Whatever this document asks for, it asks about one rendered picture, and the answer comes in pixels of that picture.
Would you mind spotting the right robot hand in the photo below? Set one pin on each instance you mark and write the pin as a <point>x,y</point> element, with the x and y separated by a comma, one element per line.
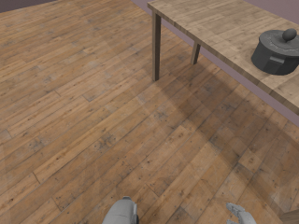
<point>243,216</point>

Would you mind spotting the lid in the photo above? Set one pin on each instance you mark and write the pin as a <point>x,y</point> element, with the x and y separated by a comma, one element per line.
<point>273,41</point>

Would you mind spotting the robot left shin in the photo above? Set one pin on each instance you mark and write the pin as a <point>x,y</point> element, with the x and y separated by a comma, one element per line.
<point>126,198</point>

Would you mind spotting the pot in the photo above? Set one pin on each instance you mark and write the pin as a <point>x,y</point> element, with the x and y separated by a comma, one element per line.
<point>272,63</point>

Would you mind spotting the robot left thigh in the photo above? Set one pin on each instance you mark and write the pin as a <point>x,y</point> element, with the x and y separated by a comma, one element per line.
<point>123,211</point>

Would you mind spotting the knob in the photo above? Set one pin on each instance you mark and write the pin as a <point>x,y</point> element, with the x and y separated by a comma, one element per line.
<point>289,34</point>

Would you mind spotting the table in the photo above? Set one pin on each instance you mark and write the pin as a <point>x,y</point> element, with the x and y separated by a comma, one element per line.
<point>230,30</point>

